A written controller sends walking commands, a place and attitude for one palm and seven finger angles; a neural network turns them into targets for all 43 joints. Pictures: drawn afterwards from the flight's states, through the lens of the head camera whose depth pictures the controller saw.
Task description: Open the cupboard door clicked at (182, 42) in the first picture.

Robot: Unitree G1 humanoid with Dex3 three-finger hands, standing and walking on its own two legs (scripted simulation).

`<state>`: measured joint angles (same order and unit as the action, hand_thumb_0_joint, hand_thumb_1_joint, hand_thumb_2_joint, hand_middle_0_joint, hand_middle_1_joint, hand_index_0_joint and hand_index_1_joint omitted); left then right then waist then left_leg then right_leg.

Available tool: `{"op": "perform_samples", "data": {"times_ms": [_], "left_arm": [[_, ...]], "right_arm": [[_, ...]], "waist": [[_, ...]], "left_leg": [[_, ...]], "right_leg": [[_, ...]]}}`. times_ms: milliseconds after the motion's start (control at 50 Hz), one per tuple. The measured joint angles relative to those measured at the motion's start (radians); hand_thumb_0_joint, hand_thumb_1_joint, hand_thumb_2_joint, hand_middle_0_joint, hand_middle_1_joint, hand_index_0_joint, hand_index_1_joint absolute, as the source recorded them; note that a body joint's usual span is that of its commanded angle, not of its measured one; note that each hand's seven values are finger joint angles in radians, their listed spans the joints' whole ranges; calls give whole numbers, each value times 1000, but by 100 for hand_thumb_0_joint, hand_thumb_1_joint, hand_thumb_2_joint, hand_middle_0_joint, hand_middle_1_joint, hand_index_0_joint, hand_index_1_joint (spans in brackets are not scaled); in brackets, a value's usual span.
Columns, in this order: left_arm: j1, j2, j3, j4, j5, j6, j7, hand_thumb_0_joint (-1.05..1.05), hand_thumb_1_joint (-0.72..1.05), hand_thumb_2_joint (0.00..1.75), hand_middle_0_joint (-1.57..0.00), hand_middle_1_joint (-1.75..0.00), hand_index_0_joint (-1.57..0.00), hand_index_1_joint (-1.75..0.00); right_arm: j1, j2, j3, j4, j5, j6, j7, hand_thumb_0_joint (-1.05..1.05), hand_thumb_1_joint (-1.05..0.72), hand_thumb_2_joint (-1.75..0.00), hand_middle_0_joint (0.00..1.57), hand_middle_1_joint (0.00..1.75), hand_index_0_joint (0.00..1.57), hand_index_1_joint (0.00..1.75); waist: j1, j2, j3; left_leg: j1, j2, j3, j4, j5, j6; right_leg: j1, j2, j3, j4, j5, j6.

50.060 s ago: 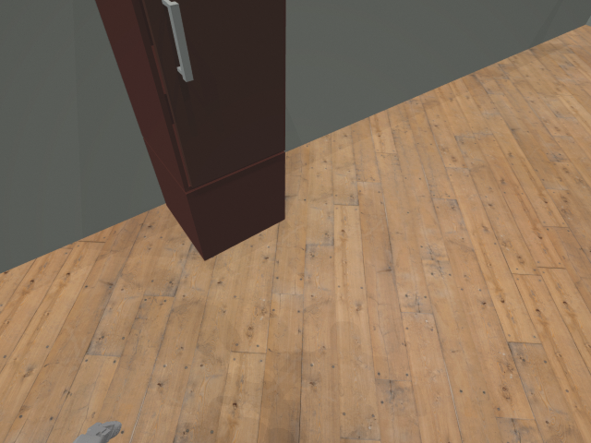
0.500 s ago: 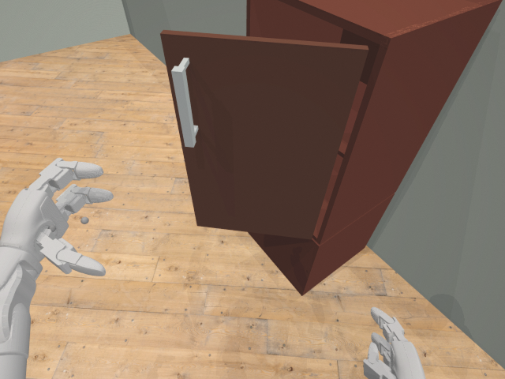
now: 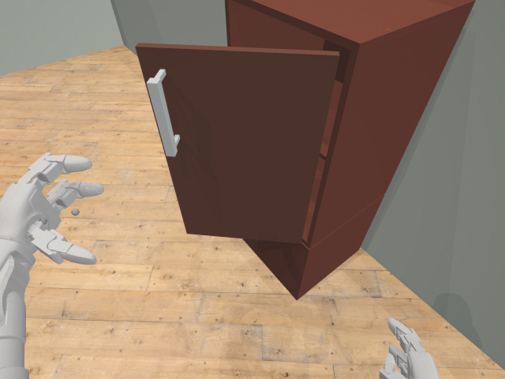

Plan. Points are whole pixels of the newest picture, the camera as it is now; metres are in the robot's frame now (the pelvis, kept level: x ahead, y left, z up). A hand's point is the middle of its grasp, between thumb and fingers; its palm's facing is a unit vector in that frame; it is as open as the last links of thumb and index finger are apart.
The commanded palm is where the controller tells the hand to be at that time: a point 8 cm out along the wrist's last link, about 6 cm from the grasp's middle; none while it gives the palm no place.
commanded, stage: raise the hand with hooked fingers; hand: left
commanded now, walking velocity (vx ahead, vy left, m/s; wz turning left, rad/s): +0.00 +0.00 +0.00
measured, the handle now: (166, 115) +0.57 +0.23 +0.13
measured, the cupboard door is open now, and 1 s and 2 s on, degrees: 47 47 47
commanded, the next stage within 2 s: move the hooked fingers beside the handle in 0.08 s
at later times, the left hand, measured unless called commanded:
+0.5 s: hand (92, 192) +0.33 +0.27 +0.14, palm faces +0.03 -1.00 -0.05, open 14.0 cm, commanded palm +0.31 +0.32 +0.14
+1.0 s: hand (112, 161) +0.41 +0.28 +0.14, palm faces -0.02 -1.00 -0.02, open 14.0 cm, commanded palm +0.38 +0.33 +0.14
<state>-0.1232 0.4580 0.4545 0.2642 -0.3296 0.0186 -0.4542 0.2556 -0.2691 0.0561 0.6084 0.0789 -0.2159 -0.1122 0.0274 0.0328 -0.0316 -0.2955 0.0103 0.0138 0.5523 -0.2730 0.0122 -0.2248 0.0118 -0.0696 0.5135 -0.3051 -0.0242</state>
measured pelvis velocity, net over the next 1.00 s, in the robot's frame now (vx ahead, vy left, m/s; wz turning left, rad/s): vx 0.00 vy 0.02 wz -0.02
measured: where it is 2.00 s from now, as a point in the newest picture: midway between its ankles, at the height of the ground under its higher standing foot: outside the picture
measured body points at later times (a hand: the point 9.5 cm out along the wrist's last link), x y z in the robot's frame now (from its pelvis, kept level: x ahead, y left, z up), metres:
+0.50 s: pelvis -0.01 -0.02 +0.00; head +0.01 -0.03 +0.45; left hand +0.32 +0.33 +0.15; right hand +0.15 -0.27 -0.09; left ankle +0.01 +0.11 -0.73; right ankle -0.02 -0.10 -0.73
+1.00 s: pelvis +0.00 +0.02 -0.01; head +0.04 +0.02 +0.44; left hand +0.40 +0.33 +0.14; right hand +0.08 -0.25 -0.11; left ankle +0.01 +0.11 -0.73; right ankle -0.02 -0.10 -0.73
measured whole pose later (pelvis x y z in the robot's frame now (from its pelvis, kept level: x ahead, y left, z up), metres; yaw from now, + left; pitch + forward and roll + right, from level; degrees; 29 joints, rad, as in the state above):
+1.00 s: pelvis +0.00 +0.02 -0.01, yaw -1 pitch +7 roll -1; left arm -0.58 0.56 0.42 0.82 -0.23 -0.10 -0.47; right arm 0.35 -0.28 0.04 0.64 0.07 -0.13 -0.09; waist -0.05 0.02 -0.06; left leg -0.43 0.00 0.04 0.61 -0.29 0.04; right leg -0.36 0.00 -0.04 0.56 -0.31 0.00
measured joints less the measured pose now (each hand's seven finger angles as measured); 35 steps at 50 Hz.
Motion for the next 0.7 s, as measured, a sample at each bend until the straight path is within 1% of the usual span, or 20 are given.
{"op": "perform_samples", "data": {"times_ms": [80,140,220,320,400,480,540,580,640,700], "left_arm": [[0,6,-18,19,5,25,-15,-2,-50,30,-30,-120,-30,-120],[13,-4,-22,11,-3,13,-24,-2,-50,30,-30,-120,-30,-120],[12,-12,-6,18,-17,-15,-25,-2,-50,30,-30,-120,-30,-120],[-63,18,7,125,5,-11,-23,-1,-50,30,-30,-120,-30,-120],[-138,52,9,224,25,-16,-34,-2,-50,30,-30,-120,-30,-120],[-209,68,5,291,31,-55,-53,-2,-50,30,-30,-120,-30,-120],[-252,82,14,346,29,-79,-72,-2,-50,30,-30,-120,-30,-120],[-279,96,19,392,30,-82,-79,-2,-50,30,-30,-120,-30,-120],[-313,112,15,450,45,-76,-76,-1,-50,30,-30,-120,-30,-120],[-337,113,4,475,59,-81,-65,-1,-50,30,-30,-120,-30,-120]], "right_arm": [[-12,-5,-2,-4,3,5,-3,1,-90,-90,21,30,20,30],[-18,-5,-3,-3,2,5,-3,1,-90,-90,21,30,20,30],[-19,1,-1,5,1,5,-2,1,-90,-90,21,30,20,30],[-23,-5,-2,13,6,12,-9,1,-90,-90,21,30,20,30],[-22,-16,-4,19,7,18,-15,1,-90,-90,21,30,20,30],[-8,-26,-10,28,6,20,-17,1,-90,-90,21,30,20,30],[7,-30,-10,36,5,26,-13,1,-90,-90,21,30,20,30],[20,-31,-11,36,6,33,-9,1,-90,-90,21,30,20,30],[43,-35,-15,31,7,42,-2,1,-90,-90,21,30,20,30],[64,-36,-19,27,5,51,2,1,-90,-90,21,30,20,30]], "waist": [[-1,15,0],[-1,20,-4],[1,12,-14],[-1,7,-8],[-11,5,3],[-22,3,9],[-35,0,-2],[-44,-3,-9],[-55,-4,-14],[-60,-6,-10]], "left_leg": [[-3,3,-3,0,1,-5],[-2,5,-1,-2,1,-9],[0,11,-1,0,-2,-16],[-14,16,-10,16,-5,-22],[-38,18,-15,29,-4,-23],[-57,18,-14,39,-4,-21],[-72,17,-6,44,-7,-17],[-81,16,0,47,-9,-14],[-96,13,8,52,-11,-8],[-108,9,13,55,-12,-1]], "right_leg": [[-5,3,-3,6,-3,-5],[-9,5,-1,11,-6,-9],[-11,10,0,20,-13,-14],[-21,15,-9,33,-17,-21],[-42,17,-13,42,-16,-22],[-60,17,-12,49,-14,-21],[-78,15,-5,56,-14,-17],[-90,14,2,61,-15,-14],[-108,10,9,66,-15,-9],[-121,6,14,68,-13,-4]]}}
